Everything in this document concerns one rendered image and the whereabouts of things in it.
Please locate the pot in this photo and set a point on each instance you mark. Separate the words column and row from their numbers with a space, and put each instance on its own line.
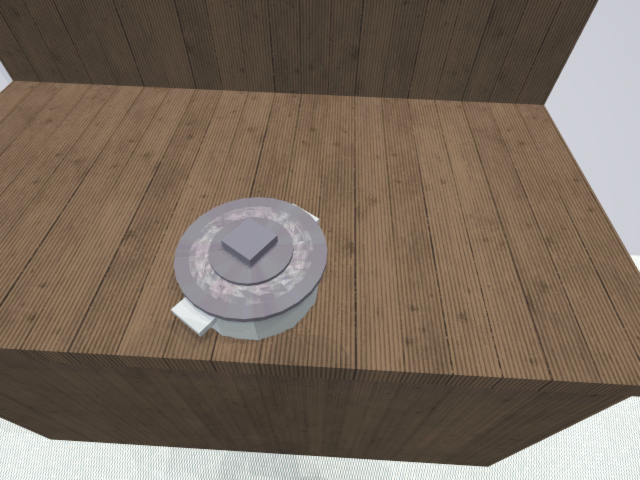
column 200, row 322

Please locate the table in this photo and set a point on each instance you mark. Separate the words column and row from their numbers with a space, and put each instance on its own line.
column 476, row 298

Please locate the knob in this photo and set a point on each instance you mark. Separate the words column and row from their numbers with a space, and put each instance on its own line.
column 249, row 241

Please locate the lid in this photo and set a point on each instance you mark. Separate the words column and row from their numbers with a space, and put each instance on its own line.
column 223, row 286

